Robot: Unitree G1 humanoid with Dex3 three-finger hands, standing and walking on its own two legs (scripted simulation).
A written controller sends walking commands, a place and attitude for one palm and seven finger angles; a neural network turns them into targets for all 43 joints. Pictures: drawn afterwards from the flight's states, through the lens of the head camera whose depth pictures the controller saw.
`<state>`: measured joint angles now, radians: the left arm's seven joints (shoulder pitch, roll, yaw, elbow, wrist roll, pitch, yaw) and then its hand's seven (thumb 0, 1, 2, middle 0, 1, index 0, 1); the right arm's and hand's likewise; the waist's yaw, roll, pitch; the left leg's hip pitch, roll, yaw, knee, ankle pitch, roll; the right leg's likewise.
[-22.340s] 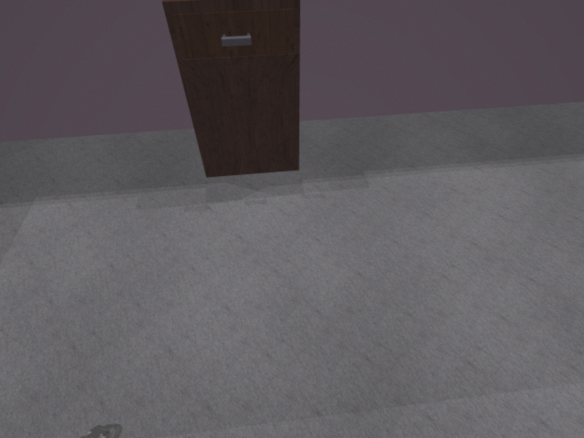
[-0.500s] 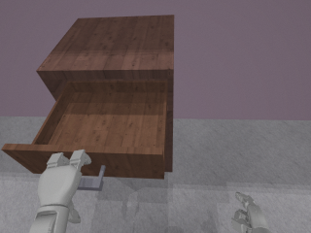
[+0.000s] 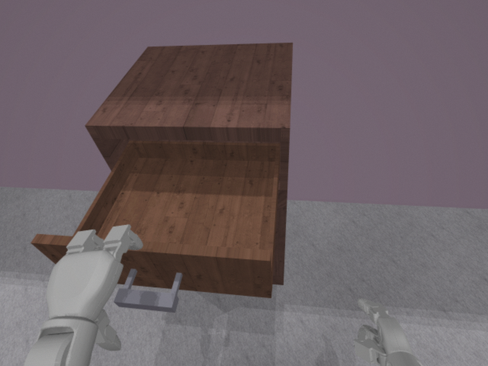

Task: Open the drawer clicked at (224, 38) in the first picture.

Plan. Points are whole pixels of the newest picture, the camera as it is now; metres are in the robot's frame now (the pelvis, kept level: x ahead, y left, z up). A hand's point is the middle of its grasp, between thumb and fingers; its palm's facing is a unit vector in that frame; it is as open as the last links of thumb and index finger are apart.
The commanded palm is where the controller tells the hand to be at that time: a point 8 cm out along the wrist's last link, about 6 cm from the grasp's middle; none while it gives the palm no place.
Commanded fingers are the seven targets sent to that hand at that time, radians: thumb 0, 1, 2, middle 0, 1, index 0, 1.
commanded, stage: lift the hand off the handle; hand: left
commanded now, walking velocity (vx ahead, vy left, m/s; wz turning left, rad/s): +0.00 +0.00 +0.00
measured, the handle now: (151, 288) +0.25 +0.23 -0.05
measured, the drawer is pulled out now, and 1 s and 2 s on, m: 0.30 0.30 0.30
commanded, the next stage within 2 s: draw the hand back to the body in 0.30 s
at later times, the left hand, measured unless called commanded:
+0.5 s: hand (103, 282) +0.19 +0.24 +0.09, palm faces +0.03 -0.13 -0.99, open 13.8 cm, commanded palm +0.17 +0.24 +0.15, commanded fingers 0.00 -0.50 0.30 -0.30 -1.20 -0.30 -1.20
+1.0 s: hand (77, 287) +0.18 +0.25 +0.11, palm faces +0.06 -0.09 -0.99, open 13.8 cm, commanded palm +0.15 +0.25 +0.17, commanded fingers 0.00 -0.47 0.31 -0.30 -1.18 -0.30 -1.18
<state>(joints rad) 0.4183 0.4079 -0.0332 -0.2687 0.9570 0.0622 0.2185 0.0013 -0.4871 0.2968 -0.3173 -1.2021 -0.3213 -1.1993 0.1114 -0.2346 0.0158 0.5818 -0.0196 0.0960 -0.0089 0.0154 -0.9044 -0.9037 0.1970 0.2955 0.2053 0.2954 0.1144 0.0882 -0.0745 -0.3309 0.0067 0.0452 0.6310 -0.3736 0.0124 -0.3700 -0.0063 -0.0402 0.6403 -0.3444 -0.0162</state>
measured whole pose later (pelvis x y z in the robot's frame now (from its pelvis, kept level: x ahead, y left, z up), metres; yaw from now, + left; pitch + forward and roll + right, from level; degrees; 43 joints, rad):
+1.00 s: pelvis +0.00 +0.01 +0.01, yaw +0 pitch +2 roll -1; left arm 0.50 0.51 0.07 -0.43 0.86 0.01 0.10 0.00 -0.49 0.30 -0.32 -1.20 -0.32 -1.20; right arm 0.12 -0.26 0.02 0.54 0.01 0.11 0.00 0.02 -0.91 -0.90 0.20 0.30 0.20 0.30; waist 0.12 0.10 -0.04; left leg -0.23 0.00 0.04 0.52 -0.32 0.02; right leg -0.26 -0.01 -0.05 0.50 -0.27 -0.01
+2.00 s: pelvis +0.01 -0.01 +0.02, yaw +2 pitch -2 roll +0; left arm 0.55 0.31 0.28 -0.45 -0.06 -0.10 0.11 0.01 0.84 0.87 -0.21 -0.34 -0.21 -0.33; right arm 0.17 -0.21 0.02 0.62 0.01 -0.12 -0.08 0.02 -0.90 -0.90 0.20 0.30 0.21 0.30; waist 0.07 0.08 0.01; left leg -0.10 0.01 0.00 0.43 -0.29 0.00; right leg -0.11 0.01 -0.08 0.41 -0.26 -0.03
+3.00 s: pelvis -0.08 +0.02 +0.01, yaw +3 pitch +3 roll -2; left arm 0.63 0.41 0.42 -0.65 -0.04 -0.22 0.16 0.02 0.89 0.89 -0.21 -0.30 -0.21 -0.30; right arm 0.21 -0.18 0.01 0.57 0.00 -0.10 -0.08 0.02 -0.90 -0.90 0.20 0.30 0.21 0.30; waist -0.01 -0.02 0.02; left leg -0.43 -0.01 -0.01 0.57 -0.20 0.04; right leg -0.37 0.01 -0.03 0.70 -0.39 0.01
